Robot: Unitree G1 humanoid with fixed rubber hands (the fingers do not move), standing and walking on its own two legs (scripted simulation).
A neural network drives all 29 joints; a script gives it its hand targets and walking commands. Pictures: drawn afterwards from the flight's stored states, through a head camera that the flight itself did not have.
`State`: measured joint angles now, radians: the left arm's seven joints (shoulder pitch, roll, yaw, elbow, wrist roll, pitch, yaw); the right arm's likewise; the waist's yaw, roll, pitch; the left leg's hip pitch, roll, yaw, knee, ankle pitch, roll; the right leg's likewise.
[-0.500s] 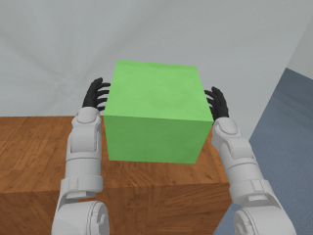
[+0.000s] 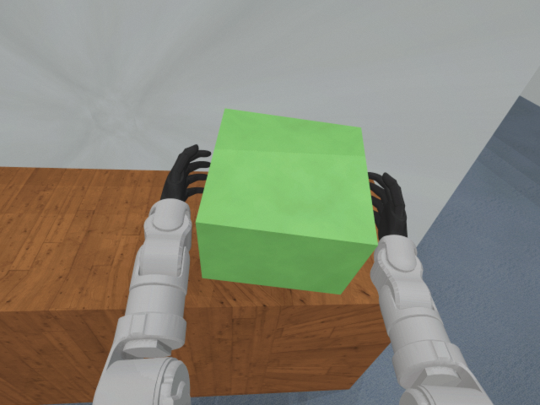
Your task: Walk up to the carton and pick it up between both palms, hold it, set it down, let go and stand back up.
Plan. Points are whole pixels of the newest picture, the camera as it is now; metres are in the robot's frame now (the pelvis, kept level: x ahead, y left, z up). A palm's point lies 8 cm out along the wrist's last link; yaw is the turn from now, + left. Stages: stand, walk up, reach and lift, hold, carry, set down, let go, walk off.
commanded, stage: set down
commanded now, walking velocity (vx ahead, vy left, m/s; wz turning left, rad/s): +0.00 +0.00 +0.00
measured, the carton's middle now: (282, 201) +0.41 +0.00 +0.09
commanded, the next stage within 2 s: none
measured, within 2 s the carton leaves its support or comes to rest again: neither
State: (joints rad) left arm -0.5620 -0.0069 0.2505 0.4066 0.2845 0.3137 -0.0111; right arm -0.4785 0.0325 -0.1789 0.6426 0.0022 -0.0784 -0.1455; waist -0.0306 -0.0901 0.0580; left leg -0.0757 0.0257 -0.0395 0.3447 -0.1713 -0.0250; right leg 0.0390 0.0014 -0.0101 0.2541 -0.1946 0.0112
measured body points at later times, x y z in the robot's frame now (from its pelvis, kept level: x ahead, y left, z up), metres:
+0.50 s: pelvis +0.01 +0.00 +0.00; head +0.00 +0.03 +0.45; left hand +0.41 +0.17 +0.11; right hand +0.38 -0.16 +0.10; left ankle +0.02 +0.13 -0.75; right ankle -0.03 -0.13 -0.75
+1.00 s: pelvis +0.01 +0.01 +0.00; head +0.03 +0.04 +0.45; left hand +0.43 +0.15 +0.07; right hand +0.38 -0.17 +0.07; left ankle +0.02 +0.13 -0.75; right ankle -0.03 -0.13 -0.75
